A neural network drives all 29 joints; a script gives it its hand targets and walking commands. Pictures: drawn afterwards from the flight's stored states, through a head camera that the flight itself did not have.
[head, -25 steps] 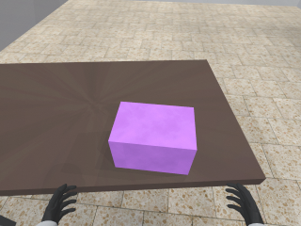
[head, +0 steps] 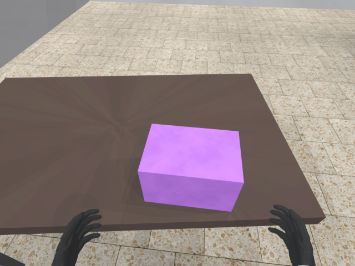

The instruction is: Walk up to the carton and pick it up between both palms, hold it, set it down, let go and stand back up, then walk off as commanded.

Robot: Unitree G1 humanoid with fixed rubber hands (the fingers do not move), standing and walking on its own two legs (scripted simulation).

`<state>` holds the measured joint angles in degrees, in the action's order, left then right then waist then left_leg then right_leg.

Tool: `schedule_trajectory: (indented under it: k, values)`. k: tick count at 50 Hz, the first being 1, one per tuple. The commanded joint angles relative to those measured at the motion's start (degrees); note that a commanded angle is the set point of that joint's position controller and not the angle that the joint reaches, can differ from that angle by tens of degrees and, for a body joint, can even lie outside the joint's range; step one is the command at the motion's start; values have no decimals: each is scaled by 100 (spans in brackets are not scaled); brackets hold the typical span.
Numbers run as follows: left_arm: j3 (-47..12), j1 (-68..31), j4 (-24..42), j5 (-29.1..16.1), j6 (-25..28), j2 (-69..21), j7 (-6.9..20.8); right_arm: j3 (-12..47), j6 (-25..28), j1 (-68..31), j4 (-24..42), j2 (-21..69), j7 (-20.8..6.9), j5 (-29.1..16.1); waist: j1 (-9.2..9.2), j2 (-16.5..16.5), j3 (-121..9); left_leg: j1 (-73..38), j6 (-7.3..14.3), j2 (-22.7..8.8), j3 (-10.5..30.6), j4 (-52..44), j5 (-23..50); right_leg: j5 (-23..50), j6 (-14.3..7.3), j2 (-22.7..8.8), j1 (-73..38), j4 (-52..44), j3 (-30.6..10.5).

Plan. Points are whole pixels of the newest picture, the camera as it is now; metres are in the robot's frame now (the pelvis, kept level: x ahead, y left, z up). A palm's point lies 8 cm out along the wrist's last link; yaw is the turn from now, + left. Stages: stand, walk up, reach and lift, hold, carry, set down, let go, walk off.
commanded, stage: reach and lift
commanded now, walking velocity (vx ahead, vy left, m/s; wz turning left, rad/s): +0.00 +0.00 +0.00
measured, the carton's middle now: (190, 166) +0.40 -0.02 -0.04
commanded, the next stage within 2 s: none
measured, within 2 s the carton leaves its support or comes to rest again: neither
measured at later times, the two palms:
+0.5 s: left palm (76, 216) +0.22 +0.23 +0.04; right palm (295, 219) +0.22 -0.22 +0.04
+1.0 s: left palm (87, 173) +0.30 +0.22 +0.07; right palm (299, 183) +0.28 -0.24 +0.07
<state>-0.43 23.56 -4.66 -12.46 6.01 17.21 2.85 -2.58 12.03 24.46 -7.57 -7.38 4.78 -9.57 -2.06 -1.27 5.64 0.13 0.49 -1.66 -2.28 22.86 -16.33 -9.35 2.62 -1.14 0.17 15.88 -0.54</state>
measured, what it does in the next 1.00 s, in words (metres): stands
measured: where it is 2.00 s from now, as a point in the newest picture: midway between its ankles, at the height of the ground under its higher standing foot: outside the picture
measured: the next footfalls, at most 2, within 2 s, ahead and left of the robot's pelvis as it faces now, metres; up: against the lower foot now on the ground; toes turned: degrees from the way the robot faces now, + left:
none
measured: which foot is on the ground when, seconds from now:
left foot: down 0.00-1.00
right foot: down 0.00-1.00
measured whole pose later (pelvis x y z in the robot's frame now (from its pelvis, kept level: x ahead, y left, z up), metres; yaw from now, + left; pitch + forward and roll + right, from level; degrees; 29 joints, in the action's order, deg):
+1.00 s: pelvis +0.00 -0.01 +0.00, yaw +1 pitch -1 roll -1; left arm 7.0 -7.2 -6.9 -13.7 -17.2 17.5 3.9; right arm -3.3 -10.3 -0.1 -1.6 -13.7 9.1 -14.9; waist 0.9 -0.1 3.4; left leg 5.0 -0.2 -1.5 -0.8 21.4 -14.9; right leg -10.0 1.9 -0.4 6.0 17.4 -1.6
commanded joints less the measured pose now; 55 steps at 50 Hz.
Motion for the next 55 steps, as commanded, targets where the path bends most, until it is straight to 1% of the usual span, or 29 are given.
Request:
schedule_trajectory:
  k: [1, 2, 5, 7, 8, 10, 11, 13, 17, 18, 19, 20, 23, 24, 25, 27, 28, 30, 31, 35, 38, 41, 42, 45, 46, 50, 53, 54, 55]
  values:
    - [171, -254, 1020, -127, 354, 677, -18, -203, 137, -128, 1192, -581, 35, -94, -13, -234, -302, 134, -629, 174, 180, -308, 2784, 793, -577, 372, 2, -172, -69]
    - [176, -373, 959, -163, 385, 742, -24, -218, 77, -147, 1269, -523, 38, -26, 34, -176, -208, 175, -585, 181, 226, -320, 2463, 634, -587, 345, 123, -190, -82]
    - [176, -640, 769, -181, 208, 736, -56, -271, -190, -355, 1228, -543, 99, -56, -68, -315, 138, 536, -550, 168, 256, -537, 1861, 234, -614, 289, 31, -210, -152]
    - [117, -989, 636, -295, 45, 754, -69, -216, -416, -581, 1325, -565, 131, 49, -34, -197, 157, 571, -479, 175, 226, -599, 1340, -72, -600, 233, 217, -242, -208]
    - [107, -1136, 837, -349, -25, 816, -112, -245, -536, -732, 1579, -604, 159, 26, -95, -234, 57, 683, -465, 144, 231, -653, 1160, -180, -595, 212, 180, -206, -217]
    - [59, -1536, 960, -469, -149, 878, -190, -428, -754, -1048, 1673, -629, 175, 93, -30, -297, 84, 903, -402, 125, 223, -734, 598, -450, -607, 180, 215, -146, -248]
    - [168, -1700, 1086, -422, -224, 886, -243, -350, -870, -1224, 1706, -605, 161, 29, -124, -400, -36, 956, -404, 133, 207, -720, 723, -412, -602, 206, 173, -87, -290]
    - [125, -2081, 1066, -558, -359, 916, -304, -450, -1095, -1538, 1779, -593, 171, 45, -120, -435, -229, 1234, -339, 95, 193, -761, 314, -543, -569, 156, 133, -11, -345]
    - [170, -2480, 771, -614, -705, 922, -264, -445, -1570, -1913, 1553, -563, 195, -22, 9, -317, -249, 1385, -232, 13, 214, -832, -82, -529, -527, 91, 4, 7, -367]
    - [229, -2665, 791, -579, -781, 952, -270, -441, -1618, -2123, 1637, -545, 189, -27, -14, -371, -465, 1342, -224, 33, 157, -786, 84, -413, -521, 102, -1, 45, -375]
    - [243, -2856, 702, -622, -843, 924, -229, -519, -1713, -2234, 1502, -589, 212, 2, 113, -318, -522, 1409, -208, 1, 205, -804, 15, -391, -512, 115, -1, 65, -317]
    - [290, -2855, 608, -645, -901, 949, -223, -480, -1747, -2366, 1669, -627, 189, -77, 7, -207, -567, 1434, -220, -2, 213, -799, 93, -358, -489, 146, 26, 122, -319]
    - [325, -3292, 210, -567, -1077, 843, -157, -520, -1917, -2751, 1153, -718, 216, -39, 98, -189, -585, 1565, -185, 17, 225, -786, 108, -273, -492, 145, -101, 140, -284]
    - [345, -3423, 324, -585, -1119, 907, -126, -573, -1931, -2792, 1412, -793, 249, -36, 119, -107, -771, 1501, -174, -28, 249, -818, 189, -183, -470, 156, -219, 159, -254]
    - [326, -3486, 71, -631, -1165, 848, -87, -579, -2001, -2915, 1270, -747, 255, -17, 118, -14, -854, 1442, -159, 4, 209, -768, 123, -183, -474, 139, -168, 131, -294]
    - [324, -3849, 248, -570, -1219, 851, -101, -691, -2007, -3233, 1374, -886, 259, -63, 202, -142, -1018, 1401, -198, 10, 257, -746, 269, -45, -472, 169, -135, 196, -252]
    - [429, -3882, 182, -594, -1209, 869, -77, -627, -1978, -3277, 1347, -819, 245, -104, 158, 84, -1104, 1346, -193, 19, 243, -668, 519, 116, -448, 210, -130, 221, -229]
    - [523, -3846, 284, -603, -1252, 916, -70, -676, -1903, -3198, 1357, -981, 287, -108, 199, 49, -1407, 1094, -252, 74, 132, -517, 1225, 594, -409, 254, -206, 251, -189]
    - [523, -3922, 300, -567, -1313, 933, -62, -601, -1896, -3272, 1413, -962, 292, -153, 227, 20, -1501, 906, -216, 87, 166, -484, 1247, 624, -393, 242, -192, 241, -194]
    - [785, -3934, 408, -423, -1499, 971, 18, -353, -1860, -3301, 1593, -988, 374, -328, 124, 147, -1775, 602, -228, 227, 59, -253, 2347, 1605, -320, 238, -444, 269, -204]
    - [894, -4051, 457, -307, -1665, 917, 54, -406, -1936, -3418, 1531, -1112, 395, -336, 220, 192, -1650, 505, -275, 229, 72, -263, 2539, 1887, -304, 253, -340, 259, -160]
    - [1123, -4016, 821, -164, -1843, 918, 69, -271, -1885, -3332, 1829, -1248, 415, -491, 145, 148, -1980, 349, -329, 287, 42, -176, 3008, 2322, -233, 263, -440, 287, -163]
    - [1045, -4135, 766, -228, -1865, 933, 114, -304, -1910, -3436, 1889, -1270, 439, -463, 216, 145, -1867, 357, -323, 298, 19, -181, 2945, 2420, -199, 245, -362, 283, -153]
    - [1060, -4372, 1024, -191, -1991, 950, 106, -351, -1940, -3564, 1858, -1353, 455, -458, 308, 30, -1977, 312, -358, 309, 26, -158, 3059, 2431, -218, 278, -372, 273, -149]
    - [1184, -4194, 942, -104, -2068, 931, 116, -293, -1970, -3452, 1800, -1339, 452, -503, 264, 15, -1949, 265, -357, 322, 6, -157, 3172, 2628, -201, 261, -434, 270, -167]
    - [1020, -4911, 900, -116, -2223, 909, 98, -447, -2091, -3960, 1318, -1451, 404, -564, 471, -246, -1766, 180, -408, 244, 78, -225, 2929, 2019, -258, 279, -56, 166, -88]
    - [1205, -4923, 843, -104, -2386, 1034, 122, -379, -2184, -3937, 1379, -1532, 431, -635, 360, -109, -2037, 140, -362, 291, 18, -213, 3020, 2282, -240, 303, -207, 181, -121]
    - [1133, -5280, 829, -135, -2457, 1058, 108, -449, -2187, -4362, 1352, -1622, 419, -645, 473, -104, -2103, 53, -357, 273, 68, -219, 2965, 2164, -238, 333, -112, 157, -87]
    - [1086, -5311, 935, -180, -2465, 1075, 70, -516, -2152, -4443, 1467, -1653, 404, -663, 461, -177, -2240, -10, -401, 247, 72, -162, 3132, 2193, -248, 371, -41, 210, -50]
